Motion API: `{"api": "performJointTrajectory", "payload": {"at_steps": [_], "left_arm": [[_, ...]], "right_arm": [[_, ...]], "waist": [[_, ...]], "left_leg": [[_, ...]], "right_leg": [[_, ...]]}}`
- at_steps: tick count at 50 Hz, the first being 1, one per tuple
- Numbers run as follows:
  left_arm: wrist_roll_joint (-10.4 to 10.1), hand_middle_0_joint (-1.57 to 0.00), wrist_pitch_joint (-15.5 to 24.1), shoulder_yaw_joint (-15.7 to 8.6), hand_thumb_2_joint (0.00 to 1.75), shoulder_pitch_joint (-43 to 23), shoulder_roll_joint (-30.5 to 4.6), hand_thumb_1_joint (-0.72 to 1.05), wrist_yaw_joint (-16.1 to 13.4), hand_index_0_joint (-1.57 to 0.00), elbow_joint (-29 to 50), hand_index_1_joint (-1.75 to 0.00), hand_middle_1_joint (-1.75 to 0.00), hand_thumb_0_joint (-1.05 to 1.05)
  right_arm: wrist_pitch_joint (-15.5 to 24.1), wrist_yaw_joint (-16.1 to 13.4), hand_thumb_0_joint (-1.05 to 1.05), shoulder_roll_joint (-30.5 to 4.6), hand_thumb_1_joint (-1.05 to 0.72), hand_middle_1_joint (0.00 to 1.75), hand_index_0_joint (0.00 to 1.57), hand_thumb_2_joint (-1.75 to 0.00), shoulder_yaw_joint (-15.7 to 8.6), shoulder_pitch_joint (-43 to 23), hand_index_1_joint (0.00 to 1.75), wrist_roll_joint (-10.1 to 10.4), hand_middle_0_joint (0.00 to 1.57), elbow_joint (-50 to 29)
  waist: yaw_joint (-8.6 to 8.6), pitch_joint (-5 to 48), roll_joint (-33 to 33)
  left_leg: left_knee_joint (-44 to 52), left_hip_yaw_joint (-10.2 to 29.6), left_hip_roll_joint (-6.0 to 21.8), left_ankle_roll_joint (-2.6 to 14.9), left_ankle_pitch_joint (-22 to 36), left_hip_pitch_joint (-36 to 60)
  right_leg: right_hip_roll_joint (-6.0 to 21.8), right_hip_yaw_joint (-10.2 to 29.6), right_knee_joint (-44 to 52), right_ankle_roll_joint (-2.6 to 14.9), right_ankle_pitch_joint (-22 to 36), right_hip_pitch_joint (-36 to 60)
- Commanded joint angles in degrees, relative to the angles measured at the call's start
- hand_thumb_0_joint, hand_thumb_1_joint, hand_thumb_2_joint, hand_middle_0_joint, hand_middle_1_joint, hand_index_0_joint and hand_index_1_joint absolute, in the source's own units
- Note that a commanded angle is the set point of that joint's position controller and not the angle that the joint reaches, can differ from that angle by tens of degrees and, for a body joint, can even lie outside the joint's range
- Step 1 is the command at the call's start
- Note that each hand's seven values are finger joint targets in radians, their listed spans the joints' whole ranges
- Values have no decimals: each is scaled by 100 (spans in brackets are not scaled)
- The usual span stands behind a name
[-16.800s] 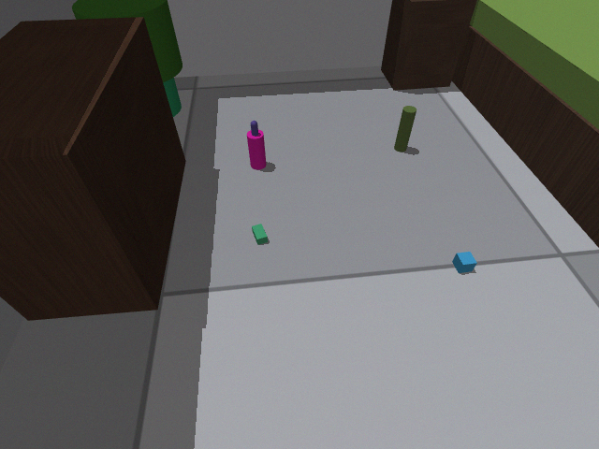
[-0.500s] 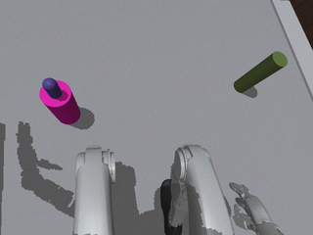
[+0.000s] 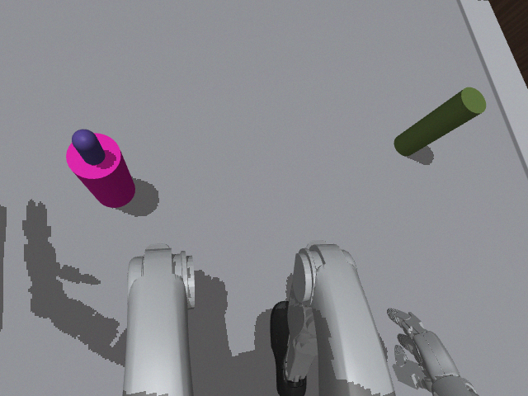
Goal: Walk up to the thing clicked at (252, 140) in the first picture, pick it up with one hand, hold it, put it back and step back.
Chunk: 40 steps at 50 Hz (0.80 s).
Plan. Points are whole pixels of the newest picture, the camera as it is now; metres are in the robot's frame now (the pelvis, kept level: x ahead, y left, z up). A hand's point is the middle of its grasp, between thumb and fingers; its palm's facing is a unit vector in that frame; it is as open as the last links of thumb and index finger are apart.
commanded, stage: go down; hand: left
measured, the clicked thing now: (102, 168) +0.48 +0.28 -0.24
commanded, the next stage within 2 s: approach in 0.62 s
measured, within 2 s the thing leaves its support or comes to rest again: neither
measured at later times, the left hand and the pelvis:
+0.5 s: hand out of the picture +0.38 +0.47 +0.05, palm faces +0.33 -0.94 -0.03, open 17.6 cm; pelvis +0.00 +0.00 -0.01, yaw +0 degrees
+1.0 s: hand out of the picture +0.37 +0.45 -0.01, palm faces +0.35 -0.94 +0.04, open 17.8 cm; pelvis +0.00 +0.00 -0.02, yaw +0 degrees
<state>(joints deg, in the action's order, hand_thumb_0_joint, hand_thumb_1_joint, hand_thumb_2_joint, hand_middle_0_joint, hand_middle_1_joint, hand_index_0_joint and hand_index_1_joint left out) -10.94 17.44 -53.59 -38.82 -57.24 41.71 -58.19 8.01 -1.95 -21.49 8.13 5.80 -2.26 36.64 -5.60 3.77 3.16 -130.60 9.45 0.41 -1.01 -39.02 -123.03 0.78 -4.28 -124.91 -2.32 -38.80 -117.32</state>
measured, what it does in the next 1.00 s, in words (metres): stands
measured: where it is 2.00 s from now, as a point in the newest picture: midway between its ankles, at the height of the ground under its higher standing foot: (228, 375)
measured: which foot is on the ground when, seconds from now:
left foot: down 0.00-1.00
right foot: down 0.00-1.00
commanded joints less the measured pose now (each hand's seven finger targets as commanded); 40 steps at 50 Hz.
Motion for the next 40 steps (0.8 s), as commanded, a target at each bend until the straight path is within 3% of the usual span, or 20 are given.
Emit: {"api": "performJointTrajectory", "payload": {"at_steps": [1,3,6,8,11,13,17,18,21,24,25,27,30,33,35,38,40], "left_arm": [[-307,-6,249,-328,4,-847,-2725,-61,-103,-7,1411,-7,-8,0],[-373,-6,236,-330,3,-559,-2512,-58,-108,-7,1015,-6,-8,0],[-452,-6,342,-431,2,-524,-2577,-60,-91,-8,766,-6,-7,0],[-562,-6,437,-327,1,-499,-2311,-61,-12,-8,499,-6,-8,0],[-586,-5,564,-241,3,-649,-2268,-55,100,-8,248,-6,-8,0],[-551,-5,631,-110,3,-916,-2301,-56,185,-8,271,-6,-8,0],[-454,-5,718,-409,4,-1452,-3077,-61,179,-7,715,-7,-9,0],[-427,-5,706,-364,5,-1509,-3006,-59,181,-7,730,-7,-9,0],[-267,-6,604,-459,5,-1568,-3340,-60,109,-7,1151,-8,-9,0],[-200,-6,399,-453,5,-1171,-3298,-60,37,-7,996,-7,-8,0],[-210,-6,398,-648,5,-1224,-3578,-61,12,-7,1395,-7,-8,0],[-290,-6,321,-657,3,-961,-3359,-61,15,-7,1252,-6,-8,0],[-423,-6,254,-454,3,-528,-2732,-58,82,-7,619,-6,-8,0],[-495,-6,344,-459,2,-521,-2711,-60,129,-8,344,-6,-8,0],[-599,-5,421,-316,3,-577,-2451,-59,198,-7,255,-7,-9,0],[-602,-4,498,-422,0,-590,-2618,-61,224,-6,287,-2,-3,0],[-588,-4,494,-200,0,-580,-2255,-61,233,-6,32,-3,-4,0]], "right_arm": [[74,-114,0,-1447,-90,30,20,-89,-631,894,30,73,20,-121],[90,-113,0,-1394,-89,30,20,-89,-588,825,30,97,20,-96],[121,-106,0,-1356,-89,30,20,-89,-546,633,30,98,20,-276],[155,-90,0,-1364,-89,30,20,-89,-517,589,30,81,20,-259],[213,-82,0,-1434,-88,30,20,-88,-506,611,30,76,20,-257],[232,-78,0,-1464,-87,30,20,-88,-495,700,30,27,20,-202],[242,-84,0,-1534,-87,30,20,-89,-461,740,30,-19,20,-235],[245,-88,0,-1568,-88,30,20,-89,-474,771,30,-43,20,-232],[193,-107,0,-1561,-88,30,20,-89,-485,845,30,-78,20,-191],[125,-102,0,-1541,-88,30,20,-89,-499,917,30,-21,20,-76],[112,-117,0,-1565,-89,30,20,-89,-498,759,30,-9,20,-251],[77,-128,0,-1519,-89,30,20,-89,-488,765,30,27,20,-251],[99,-96,0,-1417,-89,30,20,-89,-466,782,30,51,20,-124],[147,-102,0,-1438,-88,30,20,-89,-457,606,30,69,20,-278],[171,-84,0,-1429,-88,30,20,-88,-440,690,30,53,20,-220],[235,-75,0,-1516,-85,30,20,-88,-468,625,30,39,20,-345],[226,-69,0,-1553,-85,30,20,-88,-468,697,30,29,20,-304]], "waist": [[448,3871,-2605],[413,3347,-2262],[331,3072,-1572],[224,2901,-1365],[105,2840,-1240],[42,3079,-1335],[190,3708,-1839],[162,3812,-1915],[339,4296,-2437],[459,4071,-2572],[564,4278,-2734],[556,4146,-2641],[325,3294,-1941],[240,2953,-1414],[95,2878,-1245],[202,3221,-1440],[69,3143,-1490]], "left_leg": [[2242,-311,108,103,961,3733],[2240,-281,95,132,721,3315],[1986,-422,64,261,595,2602],[1891,-428,79,286,590,2431],[1907,-324,110,281,414,2460],[1787,-383,117,264,533,2580],[1800,-444,121,236,522,2925],[1800,-443,117,211,613,3082],[1899,-474,109,147,890,3518],[2108,-389,106,112,817,3602],[2119,-389,115,106,968,3722],[2071,-394,98,116,1217,3663],[1934,-389,70,192,1014,2930],[1795,-425,83,287,694,2404],[1715,-436,95,313,578,2230],[1724,-417,118,263,720,2555],[1749,-330,136,223,690,2713]], "right_leg": [[-144,-255,1076,481,723,1014],[-155,-282,1106,470,574,916],[-190,-256,1273,415,479,1233],[-208,-251,1262,401,482,1238],[-223,-306,1228,400,344,1110],[-230,-288,1220,400,446,1194],[-211,-253,1138,406,466,1455],[-210,-255,1127,410,524,1432],[-186,-239,1033,450,706,1547],[-176,-264,995,474,633,1230],[-176,-261,950,483,766,1306],[-169,-267,971,483,883,1276],[-199,-324,1079,452,688,1152],[-234,-293,1200,405,526,1237],[-251,-309,1270,373,479,1418],[-249,-314,1137,408,572,1327],[-242,-379,1059,417,564,1118]]}}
